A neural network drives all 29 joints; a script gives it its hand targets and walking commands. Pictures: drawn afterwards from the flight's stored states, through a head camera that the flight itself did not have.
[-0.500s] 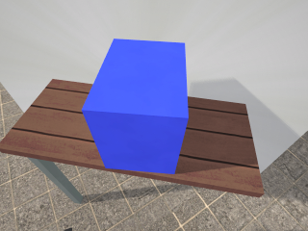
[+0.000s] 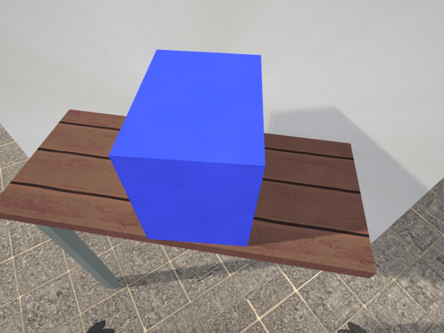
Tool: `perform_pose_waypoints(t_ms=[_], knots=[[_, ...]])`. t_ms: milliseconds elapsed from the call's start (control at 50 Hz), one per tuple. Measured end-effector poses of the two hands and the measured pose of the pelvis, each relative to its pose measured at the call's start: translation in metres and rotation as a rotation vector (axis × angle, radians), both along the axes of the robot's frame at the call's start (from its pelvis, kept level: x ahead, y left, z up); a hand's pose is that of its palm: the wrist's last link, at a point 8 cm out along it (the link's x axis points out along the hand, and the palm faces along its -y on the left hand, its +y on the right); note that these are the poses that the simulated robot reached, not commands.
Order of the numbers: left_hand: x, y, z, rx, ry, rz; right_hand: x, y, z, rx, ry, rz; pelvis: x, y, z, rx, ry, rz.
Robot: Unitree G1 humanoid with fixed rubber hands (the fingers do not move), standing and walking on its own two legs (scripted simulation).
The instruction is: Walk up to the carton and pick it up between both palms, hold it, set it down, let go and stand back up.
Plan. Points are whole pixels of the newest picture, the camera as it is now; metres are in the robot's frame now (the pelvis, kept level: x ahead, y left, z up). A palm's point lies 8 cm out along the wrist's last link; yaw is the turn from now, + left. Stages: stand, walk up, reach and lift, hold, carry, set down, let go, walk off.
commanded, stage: walk up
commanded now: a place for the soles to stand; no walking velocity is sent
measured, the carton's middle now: (202, 149) +0.43 +0.05 +0.07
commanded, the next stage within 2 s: reach and lift in 0.54 s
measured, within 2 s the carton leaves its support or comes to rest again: neither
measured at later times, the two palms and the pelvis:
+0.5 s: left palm out of the picture +0.06 +0.25 -0.12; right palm out of the picture +0.05 -0.26 -0.11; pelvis +0.00 +0.00 +0.00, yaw +0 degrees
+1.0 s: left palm (103, 332) +0.14 +0.22 -0.08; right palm out of the picture +0.12 -0.25 -0.07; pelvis +0.00 +0.00 +0.00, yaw +0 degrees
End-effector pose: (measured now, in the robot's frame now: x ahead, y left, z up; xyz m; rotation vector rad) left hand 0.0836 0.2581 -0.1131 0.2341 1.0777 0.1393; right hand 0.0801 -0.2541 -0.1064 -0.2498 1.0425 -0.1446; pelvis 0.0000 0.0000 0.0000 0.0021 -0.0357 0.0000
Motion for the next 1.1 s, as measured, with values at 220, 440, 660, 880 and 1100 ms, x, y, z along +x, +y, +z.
perform_pose_waypoints(t_ms=[220, 440, 660, 880, 1100], knots=[[-0.012, -0.005, 0.0, 0.002, 0.018, 0.014, -0.015, -0.005, -0.004, 0.004, 0.035, -0.01, -0.006, -0.005, 0.001, 0.0, 0.003, 0.0], [-0.021, -0.005, -0.002, -0.001, 0.035, 0.029, -0.026, -0.006, -0.006, -0.001, 0.064, -0.022, -0.005, -0.004, 0.002, -0.003, 0.005, 0.001], [-0.001, 0.003, -0.009, 0.025, 0.076, 0.053, 0.0, -0.004, -0.016, 0.006, 0.008, 0.018, -0.012, -0.004, -0.009, 0.001, 0.019, 0.009], [0.087, -0.032, 0.036, -0.051, -0.2, -0.013, 0.065, 0.016, 0.026, 0.045, -0.28, 0.067, -0.013, -0.007, -0.004, -0.009, -0.055, 0.009], [0.03, -0.015, 0.029, -0.025, -0.112, 0.08, 0.031, 0.017, 0.04, 0.032, -0.233, 0.015, -0.011, 0.002, 0.004, -0.01, -0.086, 0.008]])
